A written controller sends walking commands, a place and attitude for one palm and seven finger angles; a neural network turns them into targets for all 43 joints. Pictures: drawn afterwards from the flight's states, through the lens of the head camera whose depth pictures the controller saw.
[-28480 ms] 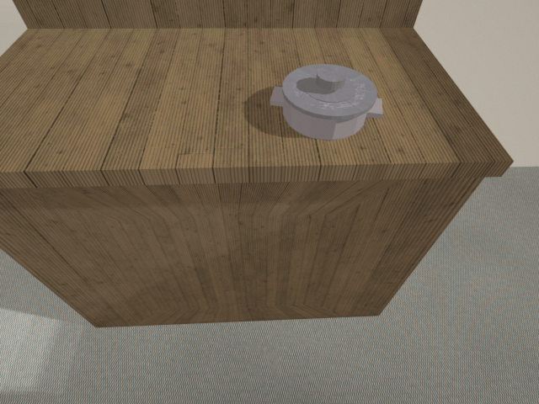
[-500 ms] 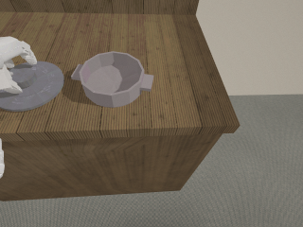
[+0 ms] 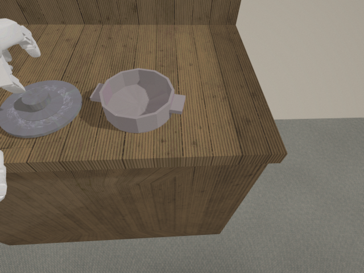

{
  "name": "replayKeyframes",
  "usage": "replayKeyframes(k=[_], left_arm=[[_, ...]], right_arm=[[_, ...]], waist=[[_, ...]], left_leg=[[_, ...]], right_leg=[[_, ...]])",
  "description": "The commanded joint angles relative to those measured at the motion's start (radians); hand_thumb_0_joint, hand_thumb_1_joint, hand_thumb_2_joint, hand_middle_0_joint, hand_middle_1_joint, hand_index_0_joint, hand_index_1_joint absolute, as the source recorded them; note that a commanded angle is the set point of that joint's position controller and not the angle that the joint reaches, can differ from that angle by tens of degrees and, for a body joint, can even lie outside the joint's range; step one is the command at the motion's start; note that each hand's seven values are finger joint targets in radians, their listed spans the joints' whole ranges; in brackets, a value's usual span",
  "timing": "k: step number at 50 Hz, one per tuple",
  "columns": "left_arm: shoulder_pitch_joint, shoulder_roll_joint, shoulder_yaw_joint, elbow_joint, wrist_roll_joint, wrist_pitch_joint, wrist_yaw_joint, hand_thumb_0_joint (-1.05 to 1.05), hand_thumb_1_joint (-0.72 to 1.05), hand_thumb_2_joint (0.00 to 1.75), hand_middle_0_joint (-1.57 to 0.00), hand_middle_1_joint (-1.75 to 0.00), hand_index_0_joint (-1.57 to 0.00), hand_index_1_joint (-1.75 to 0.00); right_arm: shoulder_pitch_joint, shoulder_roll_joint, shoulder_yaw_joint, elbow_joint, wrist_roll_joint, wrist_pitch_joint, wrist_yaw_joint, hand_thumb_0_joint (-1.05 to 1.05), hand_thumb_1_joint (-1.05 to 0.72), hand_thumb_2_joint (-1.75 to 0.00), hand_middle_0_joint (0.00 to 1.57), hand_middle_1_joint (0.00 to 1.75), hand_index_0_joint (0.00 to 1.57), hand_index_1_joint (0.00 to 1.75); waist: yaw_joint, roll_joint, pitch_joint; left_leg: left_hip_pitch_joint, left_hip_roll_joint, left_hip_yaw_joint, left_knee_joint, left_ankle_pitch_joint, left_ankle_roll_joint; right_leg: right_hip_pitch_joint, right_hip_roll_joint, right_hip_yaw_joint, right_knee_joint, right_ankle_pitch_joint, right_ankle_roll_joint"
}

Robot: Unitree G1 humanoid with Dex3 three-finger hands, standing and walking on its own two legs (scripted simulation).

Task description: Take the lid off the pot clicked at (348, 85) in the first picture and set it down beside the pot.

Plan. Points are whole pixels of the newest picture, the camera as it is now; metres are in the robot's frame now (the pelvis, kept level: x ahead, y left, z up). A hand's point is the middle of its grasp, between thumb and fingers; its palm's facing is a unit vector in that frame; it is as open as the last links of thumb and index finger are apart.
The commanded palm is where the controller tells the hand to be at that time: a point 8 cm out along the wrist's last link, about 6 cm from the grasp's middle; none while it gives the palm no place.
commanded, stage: raise the empty hand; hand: left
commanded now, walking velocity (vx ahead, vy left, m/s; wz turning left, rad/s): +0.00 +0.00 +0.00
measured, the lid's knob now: (36, 98) +0.47 +0.32 +0.11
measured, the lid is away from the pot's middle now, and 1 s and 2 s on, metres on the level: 0.23 0.23 0.23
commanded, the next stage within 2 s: draw the hand back to the body in 0.70 s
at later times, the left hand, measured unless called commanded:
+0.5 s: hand out of the picture +0.47 +0.31 +0.26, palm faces -0.20 -0.09 -0.98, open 11.1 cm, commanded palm +0.46 +0.31 +0.33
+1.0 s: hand out of the picture +0.46 +0.31 +0.28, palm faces -0.14 -0.07 -0.99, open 11.1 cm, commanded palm +0.42 +0.31 +0.33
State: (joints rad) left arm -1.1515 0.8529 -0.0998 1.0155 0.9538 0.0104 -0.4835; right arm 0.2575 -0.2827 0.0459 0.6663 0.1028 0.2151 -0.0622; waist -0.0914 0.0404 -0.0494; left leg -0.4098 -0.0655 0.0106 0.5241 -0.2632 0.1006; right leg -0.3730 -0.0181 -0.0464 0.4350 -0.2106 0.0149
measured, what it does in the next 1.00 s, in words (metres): stands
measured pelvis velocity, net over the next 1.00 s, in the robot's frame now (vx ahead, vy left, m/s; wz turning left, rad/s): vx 0.01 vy -0.02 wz -0.02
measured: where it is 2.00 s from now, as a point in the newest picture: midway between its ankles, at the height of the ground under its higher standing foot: outside the picture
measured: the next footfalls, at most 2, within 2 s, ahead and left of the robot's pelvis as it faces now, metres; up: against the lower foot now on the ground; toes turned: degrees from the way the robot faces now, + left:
none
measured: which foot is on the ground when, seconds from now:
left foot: down 0.00-1.00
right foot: down 0.00-1.00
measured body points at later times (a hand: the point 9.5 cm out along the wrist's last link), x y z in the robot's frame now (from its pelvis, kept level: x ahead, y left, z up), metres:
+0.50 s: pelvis +0.01 -0.02 +0.00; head +0.06 -0.02 +0.45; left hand +0.48 +0.32 +0.31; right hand +0.07 -0.29 -0.12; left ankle -0.01 +0.05 -0.74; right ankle +0.00 -0.15 -0.74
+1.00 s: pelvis +0.01 -0.02 +0.00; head +0.06 -0.04 +0.45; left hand +0.46 +0.31 +0.33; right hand +0.10 -0.29 -0.12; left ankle -0.01 +0.05 -0.74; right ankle +0.00 -0.15 -0.74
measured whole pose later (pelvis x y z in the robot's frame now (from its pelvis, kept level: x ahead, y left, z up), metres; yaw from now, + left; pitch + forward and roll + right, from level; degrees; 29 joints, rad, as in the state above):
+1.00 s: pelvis +0.01 -0.02 +0.00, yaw -1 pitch +8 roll -1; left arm -1.15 0.94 -0.05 0.87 0.96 0.14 -0.54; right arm 0.23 -0.30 0.05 0.64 0.11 0.22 -0.06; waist -0.08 0.06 -0.04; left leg -0.34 -0.04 0.02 0.46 -0.26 0.07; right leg -0.33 0.00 -0.03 0.41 -0.22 0.00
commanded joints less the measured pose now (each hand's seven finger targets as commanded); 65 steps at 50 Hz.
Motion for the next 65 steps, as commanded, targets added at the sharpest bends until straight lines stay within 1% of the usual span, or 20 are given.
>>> replayKeyframes(k=[1, 2, 6, 12, 15, 17, 24, 26, 28, 31, 40, 41, 43, 46, 48, 56, 58, 61, 64, 65], left_arm=[[-0.517, 0.281, 0.062, -0.176, 0.005, 0.010, 0.039, 0.00, -0.15, 0.93, -0.50, -0.57, -0.50, -0.57], [-0.557, 0.315, 0.086, -0.221, 0.016, 0.006, 0.041, 0.00, -0.15, 0.93, -0.50, -0.57, -0.50, -0.57], [-0.522, 0.270, 0.038, -0.130, 0.010, 0.025, 0.029, 0.00, -0.15, 0.93, -0.50, -0.57, -0.50, -0.57], [-0.599, 0.346, 0.092, -0.228, 0.029, 0.029, 0.029, 0.00, -0.15, 0.93, -0.50, -0.57, -0.50, -0.57], [-0.551, 0.294, 0.050, -0.135, 0.026, 0.050, 0.016, 0.00, -0.15, 0.93, -0.50, -0.57, -0.50, -0.57], [-0.571, 0.354, 0.087, -0.188, 0.033, 0.052, 0.016, 0.00, -0.15, 0.93, -0.50, -0.57, -0.50, -0.57], [-0.635, 0.338, 0.052, -0.187, 0.041, 0.075, 0.004, 0.00, -0.15, 0.93, -0.50, -0.57, -0.50, -0.57], [-0.614, 0.352, 0.067, -0.198, 0.040, 0.080, 0.004, 0.00, -0.15, 0.93, -0.50, -0.57, -0.50, -0.57], [-0.594, 0.428, 0.124, -0.179, 0.059, 0.080, 0.005, 0.00, -0.15, 0.93, -0.50, -0.57, -0.50, -0.57], [-0.572, 0.298, 0.012, -0.106, 0.038, 0.104, -0.015, 0.00, -0.15, 0.93, -0.50, -0.57, -0.50, -0.57], [-0.652, 0.372, 0.055, -0.200, 0.061, 0.105, -0.012, 0.00, -0.15, 0.93, -0.50, -0.57, -0.50, -0.57], [-0.634, 0.338, 0.041, -0.254, 0.045, 0.105, -0.012, 0.00, -0.15, 0.93, -0.50, -0.57, -0.50, -0.57], [-0.527, 0.405, 0.122, -0.269, 0.052, 0.108, -0.005, 0.00, -0.15, 0.93, -0.50, -0.57, -0.50, -0.57], [-0.396, 0.324, 0.078, -0.229, 0.014, 0.121, -0.019, 0.00, -0.15, 0.93, -0.50, -0.57, -0.50, -0.57], [-0.417, 0.409, 0.155, -0.380, 0.012, 0.121, -0.012, 0.00, -0.15, 0.93, -0.50, -0.57, -0.50, -0.57], [-0.280, 0.368, 0.180, -0.511, -0.030, 0.155, -0.014, 0.00, -0.15, 0.93, -0.50, -0.57, -0.50, -0.57], [-0.215, 0.410, 0.228, -0.496, -0.033, 0.160, -0.015, 0.00, -0.15, 0.93, -0.50, -0.57, -0.50, -0.57], [-0.227, 0.319, 0.161, -0.617, -0.062, 0.174, -0.021, 0.00, -0.15, 0.93, -0.50, -0.57, -0.50, -0.57], [-0.199, 0.354, 0.201, -0.600, -0.053, 0.187, -0.020, 0.00, -0.15, 0.93, -0.50, -0.57, -0.50, -0.57], [-0.298, 0.168, 0.460, -0.720, -0.692, 0.040, 0.176, 0.00, -0.15, 0.93, -0.50, -0.57, -0.50, -0.57]], right_arm=[[0.016, -0.177, -0.049, -0.095, -0.006, -0.027, -0.015, 0.00, -0.90, -0.90, 0.20, 0.30, 0.20, 0.30], [0.026, -0.173, -0.050, -0.091, -0.012, -0.030, -0.014, 0.00, -0.90, -0.90, 0.20, 0.30, 0.20, 0.30], [0.021, -0.179, -0.046, -0.085, -0.002, -0.029, -0.017, 0.00, -0.90, -0.90, 0.20, 0.30, 0.20, 0.30], [0.028, -0.171, -0.047, -0.082, -0.011, -0.038, -0.014, 0.00, -0.90, -0.90, 0.20, 0.30, 0.20, 0.30], [0.026, -0.171, -0.045, -0.078, -0.008, -0.033, -0.014, 0.00, -0.90, -0.90, 0.20, 0.30, 0.20, 0.30], [0.015, -0.175, -0.042, -0.086, -0.008, -0.030, -0.011, 0.00, -0.90, -0.90, 0.20, 0.30, 0.20, 0.30], [0.005, -0.170, -0.038, -0.085, -0.005, -0.029, -0.016, 0.00, -0.90, -0.90, 0.20, 0.30, 0.20, 0.30], [-0.002, -0.174, -0.038, -0.091, -0.002, -0.033, -0.014, 0.00, -0.90, -0.90, 0.20, 0.30, 0.20, 0.30], [-0.004, -0.169, -0.034, -0.093, -0.010, -0.030, -0.016, 0.00, -0.90, -0.90, 0.20, 0.30, 0.20, 0.30], [-0.014, -0.173, -0.032, -0.092, 0.005, -0.022, -0.014, 0.00, -0.90, -0.90, 0.20, 0.30, 0.20, 0.30], [-0.018, -0.166, -0.032, -0.096, -0.004, -0.021, -0.016, 0.00, -0.90, -0.90, 0.20, 0.30, 0.20, 0.30], [-0.024, -0.167, -0.037, -0.108, 0.000, -0.026, -0.011, 0.00, -0.90, -0.90, 0.20, 0.30, 0.20, 0.30], [-0.024, -0.162, -0.037, -0.117, -0.005, -0.028, -0.006, 0.00, -0.90, -0.90, 0.20, 0.30, 0.20, 0.30], [-0.040, -0.169, -0.035, -0.129, 0.008, -0.022, 0.001, 0.00, -0.90, -0.90, 0.20, 0.30, 0.20, 0.30], [-0.074, -0.163, -0.035, -0.153, 0.002, -0.021, 0.002, 0.00, -0.90, -0.90, 0.20, 0.30, 0.20, 0.30], [-0.119, -0.159, -0.034, -0.179, 0.004, -0.031, 0.006, 0.00, -0.90, -0.90, 0.20, 0.30, 0.20, 0.30], [-0.127, -0.156, -0.025, -0.180, 0.001, -0.029, 0.005, 0.00, -0.90, -0.90, 0.20, 0.30, 0.20, 0.30], [-0.166, -0.154, -0.029, -0.197, 0.007, -0.031, 0.009, 0.00, -0.90, -0.90, 0.20, 0.30, 0.20, 0.30], [-0.172, -0.146, -0.018, -0.192, 0.001, -0.034, 0.003, 0.00, -0.90, -0.90, 0.20, 0.30, 0.20, 0.30], [0.040, -0.083, -0.040, -0.253, -0.005, -0.100, 0.011, 0.00, -0.90, -0.90, 0.20, 0.30, 0.20, 0.30]], waist=[[-0.009, 0.103, -0.366], [-0.006, 0.103, -0.412], [-0.017, 0.083, -0.341], [-0.007, 0.123, -0.442], [-0.013, 0.071, -0.364], [0.000, 0.091, -0.411], [-0.011, 0.091, -0.404], [-0.002, 0.127, -0.421], [0.009, 0.067, -0.439], [-0.012, 0.049, -0.337], [-0.005, 0.087, -0.415], [-0.002, 0.124, -0.438], [0.023, 0.109, -0.469], [0.020, 0.050, -0.355], [0.042, 0.064, -0.424], [0.053, 0.120, -0.393], [0.069, 0.043, -0.362], [0.061, 0.092, -0.369], [0.070, 0.045, -0.331], [0.029, 0.005, -0.255]], left_leg=[[0.302, 0.050, -0.099, -0.053, 0.457, -0.062], [0.328, 0.054, -0.104, -0.053, 0.474, -0.063], [0.282, 0.052, -0.083, -0.060, 0.438, -0.056], [0.354, 0.056, -0.091, -0.046, 0.562, -0.058], [0.292, 0.053, -0.073, -0.056, 0.486, -0.045], [0.301, 0.054, -0.066, -0.054, 0.523, -0.045], [0.288, 0.051, -0.054, -0.062, 0.492, -0.030], [0.322, 0.052, -0.060, -0.052, 0.580, -0.036], [0.282, 0.052, -0.046, -0.047, 0.558, -0.027], [0.245, 0.057, -0.036, -0.069, 0.493, -0.031], [0.273, 0.051, -0.032, -0.063, 0.496, -0.021], [0.322, 0.055, -0.048, -0.053, 0.592, -0.027], [0.333, 0.058, -0.053, -0.037, 0.644, -0.027], [0.279, 0.064, -0.045, -0.057, 0.579, -0.030], [0.298, 0.060, -0.047, -0.049, 0.603, -0.020], [0.345, 0.062, -0.073, -0.052, 0.638, -0.029], [0.290, 0.063, -0.065, -0.062, 0.559, -0.029], [0.329, 0.061, -0.071, -0.069, 0.556, -0.029], [0.292, 0.058, -0.071, -0.083, 0.477, -0.032], [0.428, 0.101, -0.054, -0.093, 0.360, -0.060]], right_leg=[[0.053, 0.064, -0.008, -0.024, 0.152, -0.069], [0.068, 0.063, -0.002, -0.021, 0.160, -0.063], [0.065, 0.062, -0.008, -0.032, 0.160, -0.064], [0.099, 0.062, 0.004, -0.028, 0.216, -0.059], [0.091, 0.061, -0.001, -0.034, 0.199, -0.055], [0.135, 0.057, 0.009, -0.026, 0.233, -0.055], [0.152, 0.051, 0.015, -0.034, 0.248, -0.053], [0.153, 0.052, 0.011, -0.032, 0.278, -0.058], [0.205, 0.047, 0.025, -0.020, 0.303, -0.049], [0.165, 0.043, 0.011, -0.038, 0.276, -0.050], [0.196, 0.039, 0.027, -0.026, 0.293, -0.048], [0.178, 0.041, 0.019, -0.027, 0.311, -0.053], [0.195, 0.043, 0.026, -0.010, 0.317, -0.049], [0.178, 0.041, 0.012, -0.027, 0.295, -0.049], [0.224, 0.035, 0.028, -0.010, 0.320, -0.049], [0.182, 0.038, 0.011, -0.023, 0.267, -0.059], [0.216, 0.034, 0.018, -0.016, 0.258, -0.055], [0.190, 0.031, 0.011, -0.028, 0.239, -0.058], [0.196, 0.030, 0.010, -0.029, 0.207, -0.058], [0.097, 0.036, -0.007, -0.057, 0.137, -0.077]])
